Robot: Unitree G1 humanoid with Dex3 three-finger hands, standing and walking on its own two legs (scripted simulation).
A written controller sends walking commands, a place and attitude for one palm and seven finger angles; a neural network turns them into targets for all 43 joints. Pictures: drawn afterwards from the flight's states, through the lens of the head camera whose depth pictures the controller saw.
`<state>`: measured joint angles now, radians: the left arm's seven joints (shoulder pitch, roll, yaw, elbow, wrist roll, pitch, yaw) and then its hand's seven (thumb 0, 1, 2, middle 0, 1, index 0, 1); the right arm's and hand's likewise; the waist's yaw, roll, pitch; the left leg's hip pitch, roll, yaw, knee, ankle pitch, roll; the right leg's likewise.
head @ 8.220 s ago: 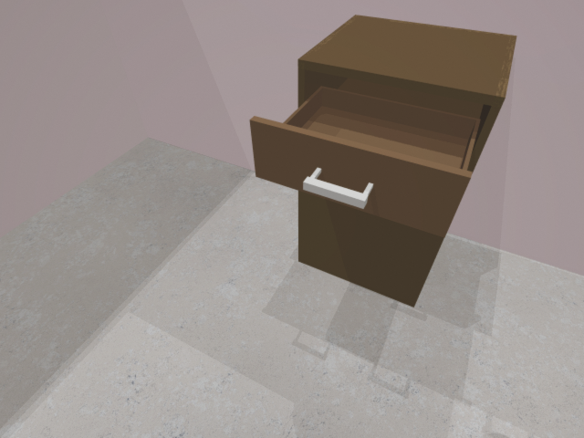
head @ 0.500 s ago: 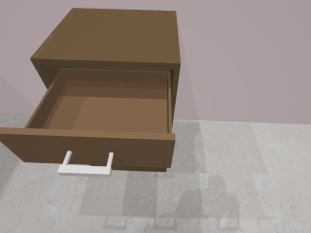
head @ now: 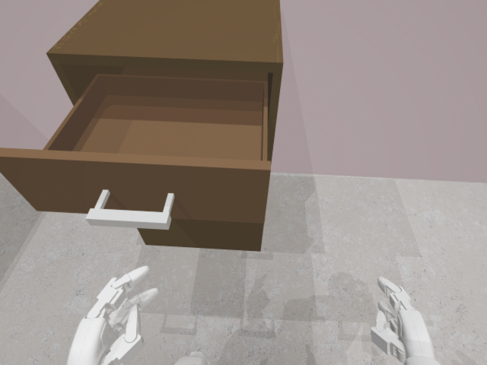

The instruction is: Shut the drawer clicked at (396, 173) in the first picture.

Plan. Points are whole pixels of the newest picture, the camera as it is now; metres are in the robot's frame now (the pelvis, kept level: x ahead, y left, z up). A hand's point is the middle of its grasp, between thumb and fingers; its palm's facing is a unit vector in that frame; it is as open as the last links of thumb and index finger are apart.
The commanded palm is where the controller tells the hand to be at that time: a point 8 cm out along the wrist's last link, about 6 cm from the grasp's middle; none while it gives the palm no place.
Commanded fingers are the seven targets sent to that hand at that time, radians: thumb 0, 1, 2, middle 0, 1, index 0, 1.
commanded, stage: raise the hand and make a fist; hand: left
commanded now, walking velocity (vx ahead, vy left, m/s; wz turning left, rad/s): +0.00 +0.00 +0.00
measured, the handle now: (133, 208) +0.36 +0.22 +0.05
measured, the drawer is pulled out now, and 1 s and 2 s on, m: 0.28 0.28 0.28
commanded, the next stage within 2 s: bring the fist close to the handle in 1.52 s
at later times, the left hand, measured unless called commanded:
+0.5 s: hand (107, 311) +0.18 +0.19 +0.07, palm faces +0.07 -0.99 -0.08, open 3.7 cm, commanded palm +0.13 +0.24 +0.08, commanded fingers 0.00 0.90 0.90 -1.10 -1.27 -1.10 -1.27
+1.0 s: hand (87, 310) +0.17 +0.19 +0.13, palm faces +0.02 -1.00 -0.06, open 3.2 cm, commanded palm +0.12 +0.25 +0.14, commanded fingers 0.00 0.90 0.90 -1.40 -1.60 -1.40 -1.60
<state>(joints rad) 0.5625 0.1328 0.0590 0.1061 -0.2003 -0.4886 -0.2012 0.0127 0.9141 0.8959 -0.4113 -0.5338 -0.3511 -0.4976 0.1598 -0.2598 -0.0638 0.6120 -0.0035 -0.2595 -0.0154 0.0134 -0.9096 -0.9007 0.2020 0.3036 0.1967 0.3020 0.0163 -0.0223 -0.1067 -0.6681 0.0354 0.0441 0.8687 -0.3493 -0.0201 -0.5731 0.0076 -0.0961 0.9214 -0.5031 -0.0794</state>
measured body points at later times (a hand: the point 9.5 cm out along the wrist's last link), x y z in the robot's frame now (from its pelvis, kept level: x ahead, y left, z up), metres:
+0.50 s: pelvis +0.00 +0.02 +0.00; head +0.02 +0.00 +0.45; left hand +0.17 +0.25 +0.08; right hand +0.14 -0.23 -0.09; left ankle +0.05 +0.14 -0.69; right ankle -0.02 -0.06 -0.69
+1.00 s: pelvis +0.01 +0.05 +0.01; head +0.00 +0.03 +0.46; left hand +0.16 +0.25 +0.13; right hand +0.23 -0.15 -0.03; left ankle +0.05 +0.14 -0.69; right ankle -0.02 -0.06 -0.69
